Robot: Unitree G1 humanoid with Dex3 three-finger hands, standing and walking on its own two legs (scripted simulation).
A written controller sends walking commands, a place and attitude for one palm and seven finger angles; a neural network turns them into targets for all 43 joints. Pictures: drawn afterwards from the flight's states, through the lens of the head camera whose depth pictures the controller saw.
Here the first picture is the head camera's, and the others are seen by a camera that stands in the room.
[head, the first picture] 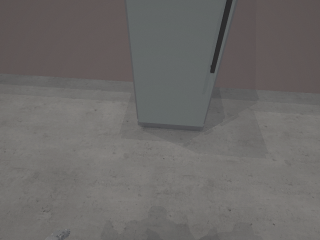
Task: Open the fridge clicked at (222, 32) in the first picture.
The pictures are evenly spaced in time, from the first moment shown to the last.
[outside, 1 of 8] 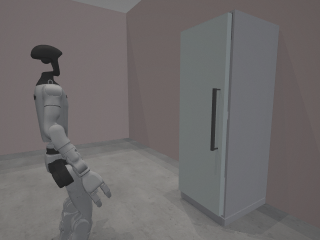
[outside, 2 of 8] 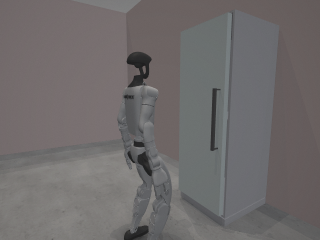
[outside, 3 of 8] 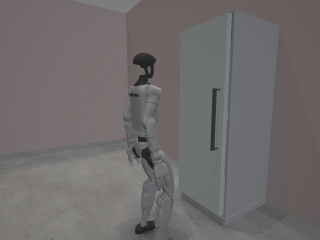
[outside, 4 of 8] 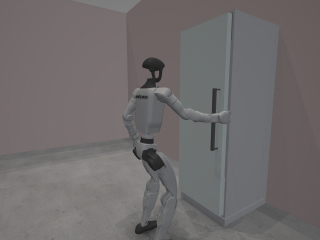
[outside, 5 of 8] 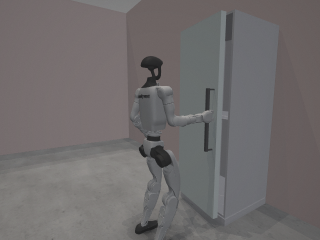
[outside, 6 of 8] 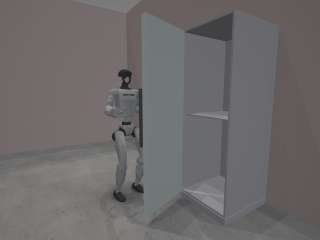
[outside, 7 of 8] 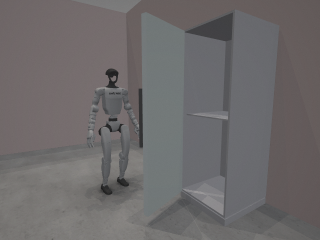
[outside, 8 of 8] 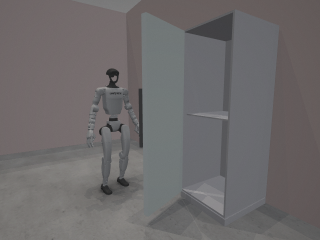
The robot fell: no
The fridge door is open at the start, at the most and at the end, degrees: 0 75 71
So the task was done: yes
